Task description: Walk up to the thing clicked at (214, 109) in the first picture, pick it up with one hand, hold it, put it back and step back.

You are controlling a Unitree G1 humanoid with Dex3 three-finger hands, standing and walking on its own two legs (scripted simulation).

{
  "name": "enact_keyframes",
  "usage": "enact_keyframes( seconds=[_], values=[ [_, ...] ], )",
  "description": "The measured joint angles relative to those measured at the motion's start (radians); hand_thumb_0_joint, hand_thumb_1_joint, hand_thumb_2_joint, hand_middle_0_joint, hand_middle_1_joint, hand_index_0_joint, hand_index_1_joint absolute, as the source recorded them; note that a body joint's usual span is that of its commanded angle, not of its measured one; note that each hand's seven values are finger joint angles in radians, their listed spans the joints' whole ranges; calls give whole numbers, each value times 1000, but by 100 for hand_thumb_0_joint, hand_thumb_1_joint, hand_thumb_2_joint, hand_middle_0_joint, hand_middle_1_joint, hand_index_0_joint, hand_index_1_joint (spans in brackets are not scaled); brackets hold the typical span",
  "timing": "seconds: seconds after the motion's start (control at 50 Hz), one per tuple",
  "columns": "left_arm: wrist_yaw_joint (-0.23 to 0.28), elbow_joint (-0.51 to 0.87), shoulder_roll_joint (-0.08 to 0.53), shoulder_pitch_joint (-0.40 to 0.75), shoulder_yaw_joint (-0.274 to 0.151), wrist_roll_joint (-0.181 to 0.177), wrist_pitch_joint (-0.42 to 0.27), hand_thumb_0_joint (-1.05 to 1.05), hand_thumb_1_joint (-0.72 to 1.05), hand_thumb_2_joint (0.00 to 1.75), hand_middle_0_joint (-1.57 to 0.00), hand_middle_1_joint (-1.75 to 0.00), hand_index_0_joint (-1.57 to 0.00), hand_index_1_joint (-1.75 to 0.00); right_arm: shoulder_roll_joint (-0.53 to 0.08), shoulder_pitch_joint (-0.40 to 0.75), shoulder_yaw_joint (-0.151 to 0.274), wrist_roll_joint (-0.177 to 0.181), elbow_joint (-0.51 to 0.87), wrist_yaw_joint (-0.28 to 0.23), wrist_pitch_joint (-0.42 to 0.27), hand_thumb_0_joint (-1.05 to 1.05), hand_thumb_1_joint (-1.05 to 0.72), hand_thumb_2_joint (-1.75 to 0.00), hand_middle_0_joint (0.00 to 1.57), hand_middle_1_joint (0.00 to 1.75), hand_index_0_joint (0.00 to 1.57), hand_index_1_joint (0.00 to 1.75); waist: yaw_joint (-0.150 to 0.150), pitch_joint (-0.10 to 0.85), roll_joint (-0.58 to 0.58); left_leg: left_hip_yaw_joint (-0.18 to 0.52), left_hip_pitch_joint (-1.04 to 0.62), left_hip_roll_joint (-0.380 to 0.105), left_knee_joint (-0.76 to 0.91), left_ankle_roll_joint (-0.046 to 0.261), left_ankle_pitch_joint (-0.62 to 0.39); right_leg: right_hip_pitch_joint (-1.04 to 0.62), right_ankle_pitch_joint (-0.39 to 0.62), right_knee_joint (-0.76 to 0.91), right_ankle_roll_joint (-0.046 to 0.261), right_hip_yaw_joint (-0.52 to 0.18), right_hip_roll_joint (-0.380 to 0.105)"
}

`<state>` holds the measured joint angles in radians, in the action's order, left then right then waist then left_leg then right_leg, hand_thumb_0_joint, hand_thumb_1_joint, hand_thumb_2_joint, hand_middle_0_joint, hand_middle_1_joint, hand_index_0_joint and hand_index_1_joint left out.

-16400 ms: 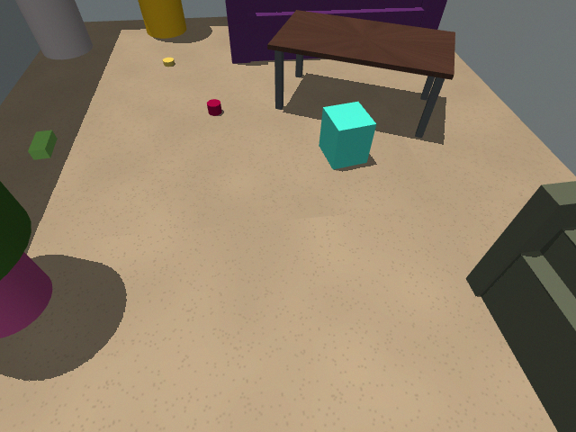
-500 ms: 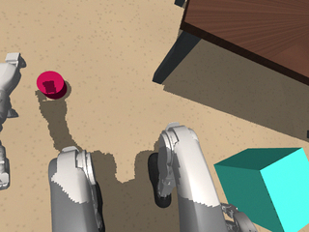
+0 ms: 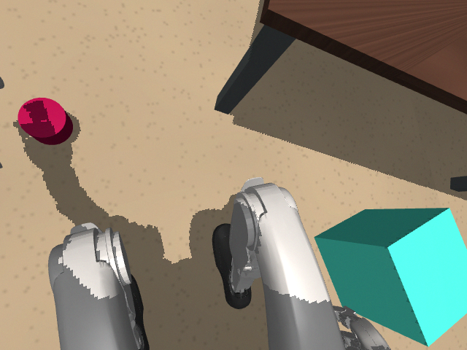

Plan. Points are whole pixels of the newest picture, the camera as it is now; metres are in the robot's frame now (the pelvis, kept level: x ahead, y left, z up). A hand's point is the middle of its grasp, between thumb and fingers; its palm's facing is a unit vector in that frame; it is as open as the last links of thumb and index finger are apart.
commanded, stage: rise first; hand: left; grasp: from above
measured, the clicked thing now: (47, 122) +0.55 +0.22 -0.32
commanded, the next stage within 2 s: approach in 1.86 s
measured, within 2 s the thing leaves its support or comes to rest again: neither
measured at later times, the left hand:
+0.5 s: hand out of the picture +0.51 +0.27 -0.19, palm faces -0.45 -0.04 -0.89, open 14.0 cm
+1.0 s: hand out of the picture +0.51 +0.28 -0.20, palm faces -0.45 -0.04 -0.89, open 13.5 cm
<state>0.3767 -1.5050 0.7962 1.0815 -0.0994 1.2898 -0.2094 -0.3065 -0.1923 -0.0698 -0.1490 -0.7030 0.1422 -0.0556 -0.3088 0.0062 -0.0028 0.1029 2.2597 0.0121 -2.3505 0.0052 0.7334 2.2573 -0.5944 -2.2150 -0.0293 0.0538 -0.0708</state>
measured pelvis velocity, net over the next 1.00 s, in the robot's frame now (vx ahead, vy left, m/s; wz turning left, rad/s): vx -0.01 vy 0.01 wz -0.04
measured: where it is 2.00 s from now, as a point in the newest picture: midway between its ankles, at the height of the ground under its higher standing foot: (185, 305)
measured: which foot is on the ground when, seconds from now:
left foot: down 0.00-1.00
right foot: down 0.00-1.00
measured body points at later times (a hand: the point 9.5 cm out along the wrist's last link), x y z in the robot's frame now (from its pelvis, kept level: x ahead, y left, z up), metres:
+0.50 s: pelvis +0.00 +0.00 -0.01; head +0.27 +0.07 +0.34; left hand +0.52 +0.27 -0.14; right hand +0.01 -0.27 -0.10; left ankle +0.06 +0.12 -0.32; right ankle +0.12 -0.13 -0.32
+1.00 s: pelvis -0.01 +0.01 -0.02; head +0.27 +0.07 +0.33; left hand +0.53 +0.28 -0.15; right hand +0.00 -0.27 -0.10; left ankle +0.06 +0.12 -0.32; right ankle +0.12 -0.13 -0.32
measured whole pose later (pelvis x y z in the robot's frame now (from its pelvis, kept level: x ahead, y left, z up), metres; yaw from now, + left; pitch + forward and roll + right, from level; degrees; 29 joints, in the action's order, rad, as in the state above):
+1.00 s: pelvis -0.01 +0.01 -0.02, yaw -2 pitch +35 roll -10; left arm 0.38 -1.52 0.88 1.11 -0.09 1.30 -0.22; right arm -0.31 -0.21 -0.13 -0.15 -0.67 0.17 -0.07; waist -0.35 -0.03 0.01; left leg 0.13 2.32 0.01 -2.42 0.02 0.72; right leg 2.30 -0.57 -2.26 -0.04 0.07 -0.06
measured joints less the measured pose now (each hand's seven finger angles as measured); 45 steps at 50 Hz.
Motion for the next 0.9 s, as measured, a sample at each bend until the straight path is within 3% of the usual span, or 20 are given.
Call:
enact_keyframes(
  seconds=[0.4,0.9],
  values=[
    [-1,-4,22,23,19,1,16,0,-53,100,-9,-102,-9,-102,2,-4,-25,9,18,12,0,0,-91,-91,20,30,20,30,-18,-17,4,5,30,2,-33,11,-5,16,9,-17,-12,3,2],
    [-2,-23,80,28,4,13,-10,0,-45,94,-17,-96,-17,-97,-10,-18,-58,4,27,22,-8,0,-91,-91,20,30,20,30,-38,-44,13,24,60,1,-71,11,-17,38,28,-40,-13,17,9]
  ],
)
